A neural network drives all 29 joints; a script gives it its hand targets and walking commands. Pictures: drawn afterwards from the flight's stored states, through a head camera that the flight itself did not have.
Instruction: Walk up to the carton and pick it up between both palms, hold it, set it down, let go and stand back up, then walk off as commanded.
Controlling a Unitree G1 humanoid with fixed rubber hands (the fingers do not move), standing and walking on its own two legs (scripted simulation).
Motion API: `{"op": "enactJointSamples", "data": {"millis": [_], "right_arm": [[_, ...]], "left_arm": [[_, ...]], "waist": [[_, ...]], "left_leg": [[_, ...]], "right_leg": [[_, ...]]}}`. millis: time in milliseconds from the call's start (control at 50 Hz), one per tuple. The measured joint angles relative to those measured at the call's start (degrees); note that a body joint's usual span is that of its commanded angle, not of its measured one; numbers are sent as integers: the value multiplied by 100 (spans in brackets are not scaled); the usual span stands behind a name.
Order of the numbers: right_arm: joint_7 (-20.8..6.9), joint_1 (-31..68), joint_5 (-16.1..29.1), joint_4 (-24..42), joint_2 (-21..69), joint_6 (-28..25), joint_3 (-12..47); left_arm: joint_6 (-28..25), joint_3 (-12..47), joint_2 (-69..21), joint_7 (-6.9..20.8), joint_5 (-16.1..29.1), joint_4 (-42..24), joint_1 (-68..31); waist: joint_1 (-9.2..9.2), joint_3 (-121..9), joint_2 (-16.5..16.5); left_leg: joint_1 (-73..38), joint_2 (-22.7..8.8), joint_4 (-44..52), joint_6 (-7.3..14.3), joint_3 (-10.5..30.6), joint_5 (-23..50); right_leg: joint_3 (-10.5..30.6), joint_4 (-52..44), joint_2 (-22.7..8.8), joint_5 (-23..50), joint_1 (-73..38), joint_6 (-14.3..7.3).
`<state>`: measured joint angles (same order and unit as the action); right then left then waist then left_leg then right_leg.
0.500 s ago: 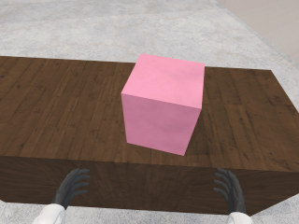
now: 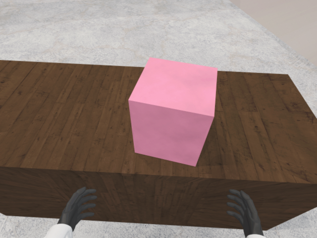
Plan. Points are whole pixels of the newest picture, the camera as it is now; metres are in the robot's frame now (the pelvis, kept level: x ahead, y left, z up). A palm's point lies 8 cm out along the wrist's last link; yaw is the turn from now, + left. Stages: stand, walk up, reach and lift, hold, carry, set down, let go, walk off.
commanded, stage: set down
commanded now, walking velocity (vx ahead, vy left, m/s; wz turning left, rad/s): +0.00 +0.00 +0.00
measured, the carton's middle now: (173, 113) +0.48 -0.04 +0.01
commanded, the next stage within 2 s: let go in 0.10 s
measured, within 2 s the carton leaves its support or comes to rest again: neither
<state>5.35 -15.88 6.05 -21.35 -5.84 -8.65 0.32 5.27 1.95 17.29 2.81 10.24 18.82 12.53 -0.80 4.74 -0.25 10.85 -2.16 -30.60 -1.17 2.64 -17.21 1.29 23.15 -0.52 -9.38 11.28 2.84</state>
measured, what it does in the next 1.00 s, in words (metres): stands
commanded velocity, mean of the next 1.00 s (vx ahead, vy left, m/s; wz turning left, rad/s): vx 0.00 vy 0.00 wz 0.00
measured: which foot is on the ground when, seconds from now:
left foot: down 0.00-1.00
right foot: down 0.00-1.00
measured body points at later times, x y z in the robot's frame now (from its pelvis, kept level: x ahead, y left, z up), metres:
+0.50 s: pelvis +0.00 +0.00 +0.00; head +0.02 +0.01 +0.45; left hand +0.19 +0.22 -0.07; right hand +0.19 -0.22 -0.07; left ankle +0.00 +0.13 -0.74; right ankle +0.04 -0.15 -0.74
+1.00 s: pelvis +0.01 -0.01 +0.00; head +0.04 -0.02 +0.44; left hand +0.19 +0.25 -0.07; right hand +0.16 -0.30 -0.09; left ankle +0.00 +0.13 -0.74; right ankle +0.04 -0.16 -0.74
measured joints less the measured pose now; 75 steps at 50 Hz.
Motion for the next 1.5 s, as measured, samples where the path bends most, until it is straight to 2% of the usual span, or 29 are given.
{"op": "enactJointSamples", "data": {"millis": [260, 620, 700, 800, 1000, 1500], "right_arm": [[-267, 445, -11, -723, -198, -15, -68], [-478, 540, -161, -1167, -293, -105, -132], [-479, 524, -285, -1255, -645, 337, -136], [-479, 383, -339, -1365, -1130, 627, -135], [-535, 323, -339, -1441, -1575, 761, -133], [-584, 471, -339, -1485, -1592, 788, -132]], "left_arm": [[299, 0, -196, -134, -109, 1, 0], [423, -5, -288, -278, -345, 13, 1], [61, -161, -231, -352, -615, 255, 2], [-225, -379, -73, -351, -706, 574, 41], [-471, -417, -38, -286, -707, 805, 52], [-497, -417, -38, -263, -707, 1032, 52]], "waist": [[0, 20, -60], [0, 50, -73], [-1, 51, -73], [-1, 50, -72], [-1, 36, -82], [-1, -151, -97]], "left_leg": [[-10, -7, 18, 0, 0, -2], [-13, -4, 21, 0, -1, 0], [-13, 91, 21, 0, -1, 9], [-13, 133, 21, 0, 1, -12], [-13, 135, 22, 0, 0, -89], [-13, 134, 21, 0, -1, -156]], "right_leg": [[-1, 3, 6, -7, 0, 0], [-1, 12, 3, -14, 3, -1], [1, 237, -90, -132, 94, -1], [2, 441, -132, -266, 185, -2], [2, 687, -132, -473, 301, -43], [1, 696, -133, -550, 305, -49]]}}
